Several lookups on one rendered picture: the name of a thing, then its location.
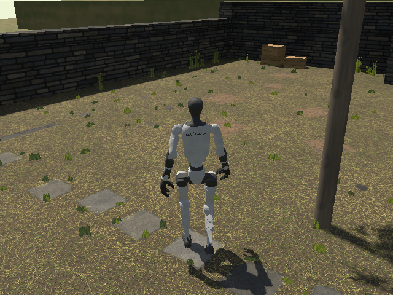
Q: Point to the robot left thigh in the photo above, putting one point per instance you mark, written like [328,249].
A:
[182,187]

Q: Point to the robot left upper arm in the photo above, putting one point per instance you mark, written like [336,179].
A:
[174,139]

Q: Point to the robot right upper arm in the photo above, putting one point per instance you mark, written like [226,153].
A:
[214,128]

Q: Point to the left robot hand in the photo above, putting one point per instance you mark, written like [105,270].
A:
[163,187]

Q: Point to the humanoid robot head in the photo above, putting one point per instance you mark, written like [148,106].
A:
[195,106]

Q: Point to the right robot forearm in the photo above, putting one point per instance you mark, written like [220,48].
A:
[224,161]

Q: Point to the left robot forearm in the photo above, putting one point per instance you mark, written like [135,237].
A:
[167,168]

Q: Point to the right robot hand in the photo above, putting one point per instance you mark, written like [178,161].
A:
[221,170]

